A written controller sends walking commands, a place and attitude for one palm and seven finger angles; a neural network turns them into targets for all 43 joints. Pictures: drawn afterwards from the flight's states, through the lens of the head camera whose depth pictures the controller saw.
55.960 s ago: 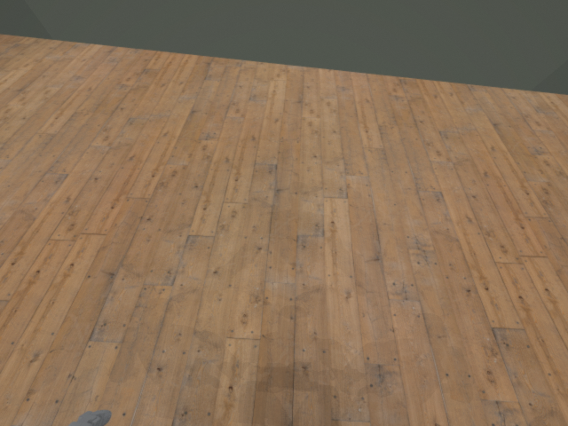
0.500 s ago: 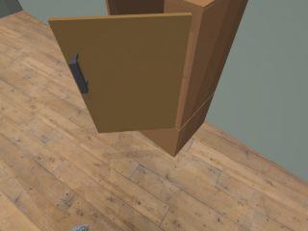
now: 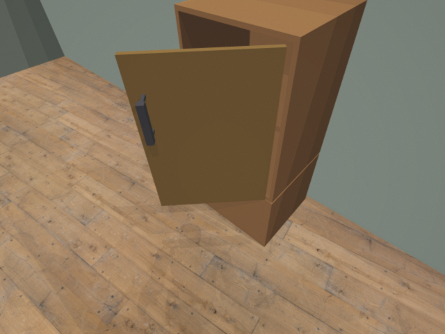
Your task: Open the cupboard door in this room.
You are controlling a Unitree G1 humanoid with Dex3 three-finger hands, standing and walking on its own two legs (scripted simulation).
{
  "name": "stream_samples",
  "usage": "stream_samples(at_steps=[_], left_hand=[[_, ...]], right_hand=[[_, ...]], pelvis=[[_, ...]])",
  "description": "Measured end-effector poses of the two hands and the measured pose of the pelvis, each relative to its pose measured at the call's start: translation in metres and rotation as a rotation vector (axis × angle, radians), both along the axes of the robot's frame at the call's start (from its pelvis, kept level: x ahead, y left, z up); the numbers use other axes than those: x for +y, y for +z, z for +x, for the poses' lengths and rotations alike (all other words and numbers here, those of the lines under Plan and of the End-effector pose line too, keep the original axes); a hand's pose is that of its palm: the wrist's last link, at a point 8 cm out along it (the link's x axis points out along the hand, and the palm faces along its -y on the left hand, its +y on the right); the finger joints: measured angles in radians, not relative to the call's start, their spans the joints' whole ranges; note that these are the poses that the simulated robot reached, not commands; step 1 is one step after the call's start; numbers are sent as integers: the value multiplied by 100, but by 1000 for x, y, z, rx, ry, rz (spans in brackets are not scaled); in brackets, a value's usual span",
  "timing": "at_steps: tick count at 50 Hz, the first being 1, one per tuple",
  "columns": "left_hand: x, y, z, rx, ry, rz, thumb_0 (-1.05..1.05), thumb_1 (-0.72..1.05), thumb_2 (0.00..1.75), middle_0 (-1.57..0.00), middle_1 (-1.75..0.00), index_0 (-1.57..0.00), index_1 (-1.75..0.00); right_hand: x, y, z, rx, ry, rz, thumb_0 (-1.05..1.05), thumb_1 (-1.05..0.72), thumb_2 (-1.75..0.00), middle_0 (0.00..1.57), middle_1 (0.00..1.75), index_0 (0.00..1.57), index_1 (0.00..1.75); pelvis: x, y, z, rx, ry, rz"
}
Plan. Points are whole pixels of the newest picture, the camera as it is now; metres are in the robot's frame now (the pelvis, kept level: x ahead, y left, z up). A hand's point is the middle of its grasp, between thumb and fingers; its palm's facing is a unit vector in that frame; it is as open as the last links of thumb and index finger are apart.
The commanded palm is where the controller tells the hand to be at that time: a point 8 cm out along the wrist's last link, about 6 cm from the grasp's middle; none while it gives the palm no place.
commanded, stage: come to a stop and stand still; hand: left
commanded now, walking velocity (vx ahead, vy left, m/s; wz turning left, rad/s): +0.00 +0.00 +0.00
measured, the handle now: (147, 120) +0.62 +0.25 +0.05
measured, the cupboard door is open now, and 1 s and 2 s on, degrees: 45 45 45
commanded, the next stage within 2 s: look again from close up in 0.50 s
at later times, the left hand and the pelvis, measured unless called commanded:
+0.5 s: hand out of the picture -0.01 +0.15 -0.16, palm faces +0.03 -0.98 -0.21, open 7.4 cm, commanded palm none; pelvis -0.01 -0.02 +0.01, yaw +0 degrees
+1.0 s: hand out of the picture -0.02 +0.13 -0.16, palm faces +0.06 -0.98 -0.18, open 7.4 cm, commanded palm none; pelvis +0.00 -0.02 +0.01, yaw +0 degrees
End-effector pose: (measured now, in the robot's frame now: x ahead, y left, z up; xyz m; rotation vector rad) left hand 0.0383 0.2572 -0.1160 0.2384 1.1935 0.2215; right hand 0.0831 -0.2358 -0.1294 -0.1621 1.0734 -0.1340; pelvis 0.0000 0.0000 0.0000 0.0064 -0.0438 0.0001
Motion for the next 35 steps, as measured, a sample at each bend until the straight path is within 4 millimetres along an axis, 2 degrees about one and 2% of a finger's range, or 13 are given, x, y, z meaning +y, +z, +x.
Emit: stream_samples(at_steps=[5,12,21,28,35], left_hand=[[-4,5,-18,21,7,2,0,91,90,-20,-30,-20,-30],[-20,2,-40,74,14,-20,0,91,90,-20,-30,-20,-30],[-47,-8,-51,124,18,-75,0,91,90,-20,-30,-20,-30],[-62,-11,-49,133,20,-103,0,91,90,-20,-30,-20,-30],[-67,-11,-53,149,33,-107,1,91,90,-20,-30,-20,-30]], right_hand=[[-3,-4,-28,69,5,15,0,-91,-90,20,30,20,30],[-18,-7,-74,190,-30,5,0,-91,-90,20,30,20,30],[-27,-6,-122,319,-78,-2,0,-91,-90,19,30,20,30],[-14,-6,-138,370,-94,29,0,-91,-90,19,30,20,30],[4,-9,-135,371,-95,75,0,-91,-90,19,30,20,30]], pelvis=[[-3,4,-9,1,4,4],[-12,8,-14,5,7,8],[-21,11,-15,6,8,5],[-25,13,-13,4,8,4],[-25,14,-10,3,6,3]])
